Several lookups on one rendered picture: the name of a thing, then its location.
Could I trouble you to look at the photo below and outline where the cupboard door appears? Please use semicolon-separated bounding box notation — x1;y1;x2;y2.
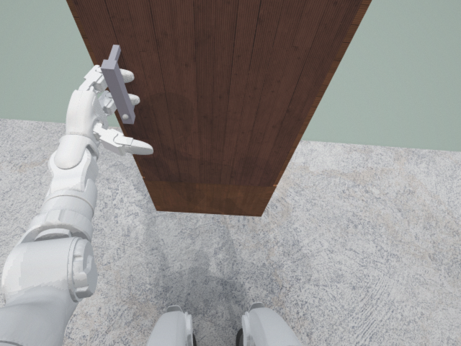
72;0;363;187

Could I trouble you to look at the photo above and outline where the robot left forearm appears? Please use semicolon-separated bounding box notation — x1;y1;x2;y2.
1;134;99;304

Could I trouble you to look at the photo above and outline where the left robot upper arm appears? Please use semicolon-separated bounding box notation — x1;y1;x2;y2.
0;236;98;346

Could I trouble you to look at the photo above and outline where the left robot shin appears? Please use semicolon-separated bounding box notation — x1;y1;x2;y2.
166;306;183;313

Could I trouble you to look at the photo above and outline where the handle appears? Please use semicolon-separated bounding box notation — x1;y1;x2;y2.
101;45;135;124

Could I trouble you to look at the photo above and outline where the robot right thigh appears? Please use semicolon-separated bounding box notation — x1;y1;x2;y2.
242;308;302;346

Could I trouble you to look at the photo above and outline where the robot left hand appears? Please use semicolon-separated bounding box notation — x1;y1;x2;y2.
66;65;153;156

